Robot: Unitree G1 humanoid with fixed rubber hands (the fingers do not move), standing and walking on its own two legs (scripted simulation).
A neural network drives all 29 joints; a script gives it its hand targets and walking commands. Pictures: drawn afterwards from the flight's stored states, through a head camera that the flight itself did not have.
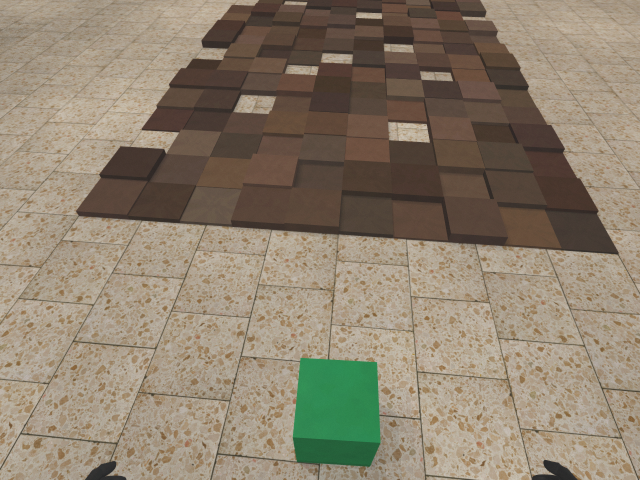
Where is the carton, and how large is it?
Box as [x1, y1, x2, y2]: [293, 358, 380, 466]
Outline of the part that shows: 300,358 293,429 293,441 297,461 369,466 380,442 376,362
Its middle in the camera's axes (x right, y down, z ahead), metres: +0.04 +0.50 +1.07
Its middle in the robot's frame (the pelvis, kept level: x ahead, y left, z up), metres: +0.41 -0.03 -0.66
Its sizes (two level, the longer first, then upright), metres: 0.210 0.200 0.250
